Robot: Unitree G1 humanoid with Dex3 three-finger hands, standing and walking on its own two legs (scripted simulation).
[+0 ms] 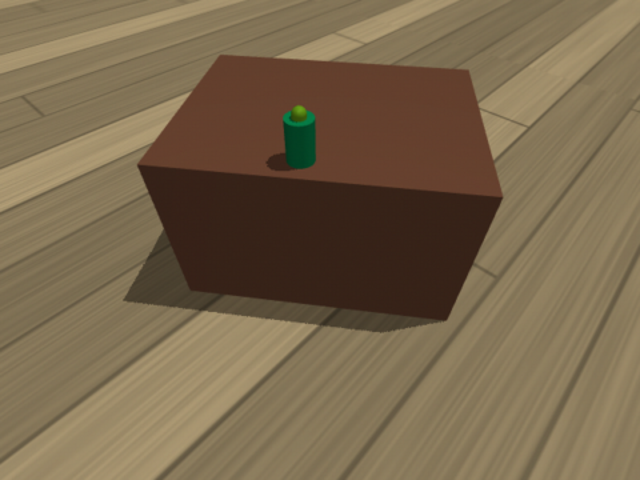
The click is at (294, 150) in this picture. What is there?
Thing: necked bottle
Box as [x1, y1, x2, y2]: [283, 105, 315, 168]
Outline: 298,105 283,116 285,150 287,163 296,168 303,168 310,166 315,160 314,115 302,106
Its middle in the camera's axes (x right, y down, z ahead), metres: -0.06 -0.27 +1.03
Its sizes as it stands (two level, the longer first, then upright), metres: 0.082 0.082 0.162
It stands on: a support 0.60 m high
